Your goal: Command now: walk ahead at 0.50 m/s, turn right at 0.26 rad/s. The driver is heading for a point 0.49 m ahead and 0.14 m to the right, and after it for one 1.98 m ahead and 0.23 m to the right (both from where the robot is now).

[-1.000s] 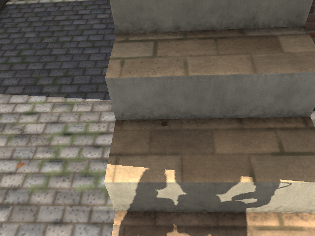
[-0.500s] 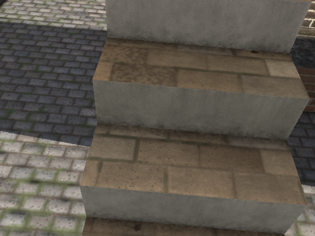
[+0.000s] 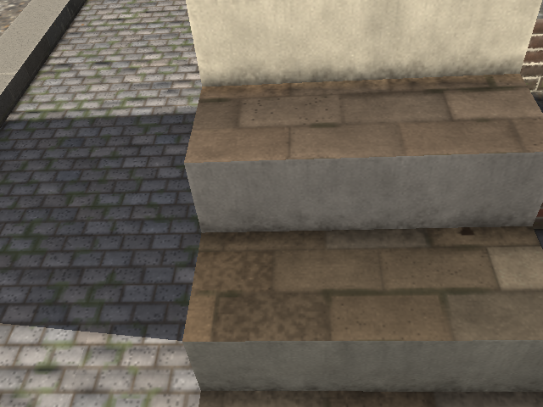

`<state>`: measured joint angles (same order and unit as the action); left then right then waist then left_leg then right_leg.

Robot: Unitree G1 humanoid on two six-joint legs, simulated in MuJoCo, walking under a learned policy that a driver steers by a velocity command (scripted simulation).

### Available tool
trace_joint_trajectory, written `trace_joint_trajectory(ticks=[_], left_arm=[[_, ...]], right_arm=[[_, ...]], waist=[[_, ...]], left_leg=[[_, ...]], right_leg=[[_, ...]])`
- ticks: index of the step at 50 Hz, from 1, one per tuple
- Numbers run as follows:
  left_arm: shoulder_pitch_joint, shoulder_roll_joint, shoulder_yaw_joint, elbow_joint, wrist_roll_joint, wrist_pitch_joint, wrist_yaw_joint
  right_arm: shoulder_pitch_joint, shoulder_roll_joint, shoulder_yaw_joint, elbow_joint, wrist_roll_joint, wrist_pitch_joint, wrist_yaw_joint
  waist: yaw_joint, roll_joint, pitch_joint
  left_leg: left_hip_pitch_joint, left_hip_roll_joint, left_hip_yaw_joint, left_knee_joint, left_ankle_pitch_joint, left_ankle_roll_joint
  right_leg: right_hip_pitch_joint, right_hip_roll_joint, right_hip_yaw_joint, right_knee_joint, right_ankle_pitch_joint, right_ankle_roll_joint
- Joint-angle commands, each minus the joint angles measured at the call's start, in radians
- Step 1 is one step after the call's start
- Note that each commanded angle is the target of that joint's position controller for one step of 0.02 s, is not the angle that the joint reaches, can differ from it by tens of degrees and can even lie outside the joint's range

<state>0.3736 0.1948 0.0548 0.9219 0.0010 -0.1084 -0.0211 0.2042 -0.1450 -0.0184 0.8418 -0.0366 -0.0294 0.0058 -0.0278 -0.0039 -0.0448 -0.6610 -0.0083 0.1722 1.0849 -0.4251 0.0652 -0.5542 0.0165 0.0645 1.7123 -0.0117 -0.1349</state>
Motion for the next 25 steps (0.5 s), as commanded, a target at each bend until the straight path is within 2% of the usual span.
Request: trace_joint_trajectory(ticks=[1,2,3,4,5,6,7,8,9,10,11,12,13,14,15,16,17,18,19,20,21,22,23,24,25], left_arm=[[-0.186,-0.111,-0.044,-0.263,0.019,-0.015,0.017],[-0.08,-0.124,-0.05,-0.226,0.012,0.003,0.019],[-0.018,-0.124,-0.049,-0.197,-0.004,0.019,0.019],[-0.034,-0.14,-0.054,-0.191,-0.012,0.03,0.026],[-0.109,-0.122,-0.053,-0.2,-0.021,0.038,0.03],[-0.155,-0.127,-0.048,-0.207,-0.029,0.041,0.046],[-0.178,-0.121,-0.046,-0.231,-0.027,0.042,0.052],[-0.227,-0.128,-0.046,-0.249,-0.025,0.042,0.062],[-0.279,-0.115,-0.043,-0.275,-0.021,0.041,0.063],[-0.379,-0.093,-0.035,-0.331,-0.021,0.051,0.06],[-0.433,-0.078,-0.03,-0.367,-0.023,0.054,0.053],[-0.472,-0.07,-0.033,-0.396,-0.014,0.065,0.036],[-0.497,-0.057,-0.026,-0.419,-0.009,0.075,0.021],[-0.537,-0.05,-0.019,-0.445,-0.001,0.092,0.018],[-0.534,-0.032,-0.025,-0.468,-0.004,0.109,0.015],[-0.591,-0.052,-0.042,-0.483,0.019,0.126,0.008],[-0.508,-0.107,-0.06,-0.461,0.017,0.141,0.009],[-0.383,-0.109,-0.064,-0.402,0.004,0.13,-0.006],[-0.187,-0.093,-0.048,-0.334,-0.016,0.129,-0.004],[-0.022,-0.026,-0.023,-0.302,-0.034,0.116,-0.006],[0.023,0.032,-0.01,-0.313,-0.033,0.094,-0.008],[0.02,0.131,0.032,-0.277,-0.043,0.093,-0.002],[0.013,0.283,0.068,-0.25,-0.063,0.11,0.015],[-0.101,0.282,0.08,-0.248,-0.025,0.107,0.022],[-0.132,0.22,0.062,-0.184,0.014,0.087,0.017]], right_arm=[[0.089,0.029,-0.003,0.157,-0.021,-0.045,0.008],[0.067,0.063,0.007,0.17,-0.023,-0.055,0.015],[0.072,0.056,0.009,0.189,-0.029,-0.064,0.016],[0.096,0.04,0.008,0.196,-0.027,-0.081,0.014],[0.111,-0.01,-0.003,0.202,-0.032,-0.104,0.016],[0.181,-0.035,-0.01,0.226,-0.033,-0.118,0.018],[0.209,-0.061,-0.015,0.235,-0.027,-0.127,0.02],[0.231,-0.069,-0.017,0.248,-0.026,-0.131,0.026],[0.25,-0.076,-0.016,0.249,-0.026,-0.135,0.026],[0.238,-0.123,-0.031,0.23,-0.026,-0.13,0.032],[0.246,-0.125,-0.036,0.221,-0.026,-0.131,0.033],[0.258,-0.11,-0.035,0.227,-0.026,-0.12,0.028],[0.274,-0.113,-0.04,0.224,-0.033,-0.117,0.018],[0.263,-0.112,-0.046,0.238,-0.035,-0.115,0.002],[0.266,-0.131,-0.044,0.244,-0.017,-0.119,-0.008],[0.287,-0.12,-0.044,0.256,0.009,-0.123,-0.019],[0.281,-0.125,-0.049,0.27,0.029,-0.105,-0.037],[0.156,-0.118,-0.036,0.203,0.052,-0.094,-0.039],[0.185,-0.203,-0.051,0.179,0.063,-0.097,-0.04],[0.192,-0.292,-0.069,0.16,0.076,-0.098,-0.019],[0.189,-0.359,-0.094,0.125,0.107,-0.083,0.01],[0.194,-0.36,-0.113,0.054,0.071,-0.08,0.039],[0.101,-0.233,-0.1,-0.054,0.04,-0.075,0.084],[0.103,-0.112,-0.07,-0.068,0.028,-0.072,0.076],[-0.013,-0.037,-0.044,-0.124,0.002,-0.075,0.058]], waist=[[0.053,-0.026,0.076],[0.124,-0.056,0.112],[0.141,-0.037,0.135],[0.135,-0.02,0.155],[0.11,-0.02,0.181],[0.077,0.013,0.148],[0.082,0.016,0.146],[0.068,0.057,0.149],[0.064,0.036,0.162],[0.04,0.045,0.156],[0.036,0.04,0.179],[0.046,0.05,0.17],[0.038,0.081,0.171],[0.047,0.126,0.171],[0.056,0.189,0.177],[0.044,0.159,0.18],[0.062,0.188,0.133],[0.108,0.151,0.106],[0.168,0.21,-0.04],[0.235,0.215,-0.208],[0.263,0.257,-0.295],[0.197,0.135,-0.325],[0.136,-0.156,-0.418],[0.102,-0.084,-0.401],[0.088,-0.086,-0.209]], left_leg=[[0.167,0.292,-0.539,-0.73,-0.205,0.092],[0.119,0.258,-0.399,-0.689,-0.13,0.05],[0.099,0.252,-0.313,-0.688,-0.102,0.048],[0.103,0.278,-0.273,-0.708,-0.029,0.041],[0.135,0.307,-0.254,-0.761,0.029,0.064],[0.218,0.35,-0.269,-0.806,0.088,0.098],[0.283,0.372,-0.249,-0.829,0.061,0.092],[0.345,0.387,-0.242,-0.833,0.064,0.089],[0.395,0.393,-0.211,-0.84,0.042,0.073],[0.443,0.387,-0.17,-0.875,0.066,0.071],[0.445,0.393,-0.137,-0.923,0.052,0.067],[0.443,0.36,-0.099,-0.938,-0.005,0.047],[0.449,0.357,-0.076,-0.968,-0.027,0.043],[0.457,0.365,-0.049,-1.03,-0.03,0.049],[0.465,0.363,0.023,-1.16,0.072,0.07],[0.446,0.355,0.079,-1.239,0.197,0.076],[0.509,0.325,0.162,-1.245,0.363,0.085],[0.443,0.28,0.264,-1.157,0.794,0.079],[0.534,0.337,0.223,-0.986,1.505,0.118],[0.64,0.361,0.182,-0.729,1.824,0.125],[0.678,0.343,0.14,-0.426,1.818,0.106],[0.474,0.257,0.065,-0.079,1.326,-0.008],[0.112,0.013,-0.082,0.379,0.204,-0.122],[0.031,0.026,-0.28,0.752,0.263,-0.095],[-0.096,0.032,-0.286,0.951,0.376,-0.048]], right_leg=[[-0.43,0.016,0.102,0.492,-0.184,-0.038],[-0.41,0.006,0.117,0.393,-0.112,-0.034],[-0.41,0.02,0.105,0.348,-0.122,-0.024],[-0.465,0.04,0.095,0.398,-0.098,-0.016],[-0.548,0.049,0.052,0.454,-0.122,-0.007],[-0.635,0.081,0.018,0.671,-0.156,-0.009],[-0.71,0.059,0.036,0.699,-0.169,-0.007],[-0.815,0.063,0.034,0.799,-0.209,-0.011],[-0.873,0.046,0.049,0.778,-0.211,-0.009],[-0.906,0.055,0.01,0.759,-0.289,0.006],[-0.917,0.032,-0.015,0.703,-0.318,0.023],[-0.883,0.003,-0.04,0.581,-0.305,0.029],[-0.856,-0.005,-0.069,0.51,-0.293,0.037],[-0.84,-0.028,-0.075,0.456,-0.273,0.026],[-0.744,-0.085,-0.152,0.242,-0.315,-0.002],[-0.616,-0.115,-0.199,0.098,-0.348,-0.038],[-0.486,-0.117,-0.234,-0.004,-0.378,-0.068],[-0.248,-0.089,-0.284,-0.21,-0.437,-0.083],[-0.053,-0.004,-0.334,-0.193,-0.491,-0.081],[0.133,0.065,-0.311,-0.326,-0.499,-0.084],[0.243,0.119,-0.198,-0.609,-0.492,-0.077],[0.391,0.025,0.24,-0.847,-0.301,-0.091],[0.529,-0.16,0.915,-1.396,-0.636,-0.063],[0.423,-0.247,0.95,-1.528,-0.844,0.075],[0.246,-0.243,0.867,-1.489,-0.866,0.125]])
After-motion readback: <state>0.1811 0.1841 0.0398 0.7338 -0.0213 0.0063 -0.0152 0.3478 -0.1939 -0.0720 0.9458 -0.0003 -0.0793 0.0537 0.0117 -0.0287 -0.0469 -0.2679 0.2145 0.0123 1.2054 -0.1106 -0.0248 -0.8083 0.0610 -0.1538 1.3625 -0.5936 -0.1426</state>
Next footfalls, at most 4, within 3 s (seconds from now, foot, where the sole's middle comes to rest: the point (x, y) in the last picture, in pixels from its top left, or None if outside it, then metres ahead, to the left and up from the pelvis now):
0.42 right None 0.35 -0.23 -0.50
0.98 left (411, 311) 0.53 -0.20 -0.31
1.28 right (512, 271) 0.60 -0.40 -0.31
1.56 left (368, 298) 0.56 -0.14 -0.31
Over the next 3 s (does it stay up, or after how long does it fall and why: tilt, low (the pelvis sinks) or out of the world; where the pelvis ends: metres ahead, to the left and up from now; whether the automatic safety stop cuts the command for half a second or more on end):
stays up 0.75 -0.21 0.46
